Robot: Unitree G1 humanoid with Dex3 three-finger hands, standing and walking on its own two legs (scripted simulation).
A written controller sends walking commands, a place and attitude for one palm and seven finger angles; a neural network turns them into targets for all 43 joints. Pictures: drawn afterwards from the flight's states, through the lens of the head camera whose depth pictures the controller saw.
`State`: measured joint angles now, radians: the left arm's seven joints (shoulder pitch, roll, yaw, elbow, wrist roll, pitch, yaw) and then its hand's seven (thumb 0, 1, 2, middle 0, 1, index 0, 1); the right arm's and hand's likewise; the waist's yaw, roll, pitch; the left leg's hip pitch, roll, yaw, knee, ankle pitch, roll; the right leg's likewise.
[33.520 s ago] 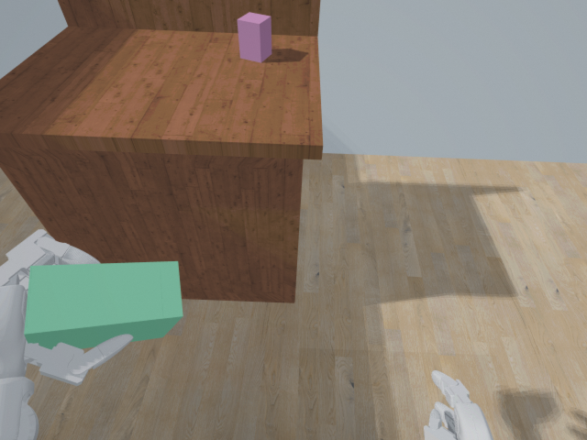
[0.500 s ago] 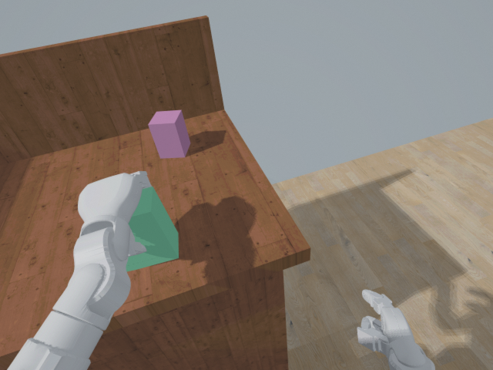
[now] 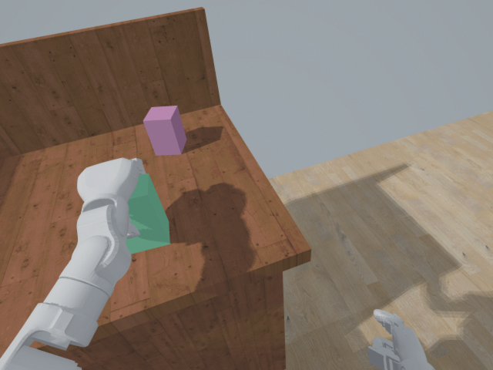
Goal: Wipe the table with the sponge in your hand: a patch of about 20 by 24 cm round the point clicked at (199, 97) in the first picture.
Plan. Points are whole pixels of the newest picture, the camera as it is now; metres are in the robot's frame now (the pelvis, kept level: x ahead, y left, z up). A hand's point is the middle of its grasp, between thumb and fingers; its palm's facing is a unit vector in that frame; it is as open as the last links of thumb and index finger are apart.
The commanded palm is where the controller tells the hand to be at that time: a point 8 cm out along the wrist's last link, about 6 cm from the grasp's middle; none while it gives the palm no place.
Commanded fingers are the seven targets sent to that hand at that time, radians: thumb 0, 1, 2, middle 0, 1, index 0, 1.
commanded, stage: wipe forward along the middle lane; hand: left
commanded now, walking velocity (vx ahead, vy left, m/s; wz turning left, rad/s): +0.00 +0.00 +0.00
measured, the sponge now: (135, 224) +0.33 +0.25 +0.08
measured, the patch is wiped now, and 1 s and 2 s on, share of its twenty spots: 1.00 1.00 1.00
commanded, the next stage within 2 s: slide back across to the first lane in 0.96 s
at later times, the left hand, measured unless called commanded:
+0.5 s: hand (123, 181) +0.39 +0.28 +0.14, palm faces -0.04 -0.02 -1.00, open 10.2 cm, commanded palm +0.37 +0.28 +0.17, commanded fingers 0.00 0.10 1.30 -1.20 -1.60 -1.20 -1.60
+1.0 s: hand (120, 168) +0.43 +0.30 +0.14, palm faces -0.07 -0.01 -1.00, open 10.2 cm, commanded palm +0.42 +0.30 +0.17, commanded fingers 0.00 0.10 1.30 -1.20 -1.60 -1.20 -1.60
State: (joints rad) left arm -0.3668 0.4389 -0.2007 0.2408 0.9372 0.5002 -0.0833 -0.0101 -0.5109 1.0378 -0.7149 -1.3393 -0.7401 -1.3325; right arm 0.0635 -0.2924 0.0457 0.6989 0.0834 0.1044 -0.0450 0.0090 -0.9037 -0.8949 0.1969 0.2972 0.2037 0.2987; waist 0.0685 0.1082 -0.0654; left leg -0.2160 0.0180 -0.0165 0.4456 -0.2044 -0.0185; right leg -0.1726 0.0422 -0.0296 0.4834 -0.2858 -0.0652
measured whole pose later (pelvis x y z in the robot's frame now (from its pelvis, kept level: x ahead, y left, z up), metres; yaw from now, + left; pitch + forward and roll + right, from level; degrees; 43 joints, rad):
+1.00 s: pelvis +0.01 +0.02 +0.00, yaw +0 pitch +5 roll +0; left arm -0.76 0.52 -0.12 0.83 0.98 0.28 -0.05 0.01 -0.51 1.04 -0.72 -1.34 -0.74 -1.33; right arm 0.18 -0.29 0.02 0.72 0.09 0.13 -0.04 0.01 -0.90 -0.89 0.20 0.30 0.20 0.30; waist 0.00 0.07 -0.09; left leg -0.34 0.01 -0.01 0.47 -0.21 0.00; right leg -0.27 0.03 -0.02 0.45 -0.27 -0.04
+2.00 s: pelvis +0.02 +0.03 +0.00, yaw +1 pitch +3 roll -1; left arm -0.50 0.65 0.00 0.51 0.94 0.18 -0.14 0.00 -0.51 1.04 -0.71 -1.34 -0.73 -1.34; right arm 0.17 -0.31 0.01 0.67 0.08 0.14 -0.04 0.01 -0.90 -0.89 0.20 0.30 0.21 0.30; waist 0.03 0.09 -0.05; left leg -0.28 -0.01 -0.03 0.44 -0.22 0.01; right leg -0.18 0.02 -0.04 0.38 -0.26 -0.02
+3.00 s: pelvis +0.01 +0.03 +0.00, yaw +1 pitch +0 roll +0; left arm -0.10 0.55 -0.04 -0.01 0.90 0.42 -0.07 0.00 -0.49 1.04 -0.69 -1.36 -0.71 -1.36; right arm 0.08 -0.29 0.04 0.63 0.08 0.13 -0.02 0.01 -0.90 -0.89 0.20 0.30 0.20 0.30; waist 0.08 0.11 -0.06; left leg -0.24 -0.01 -0.02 0.48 -0.24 0.01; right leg -0.17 0.02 -0.03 0.46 -0.29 -0.03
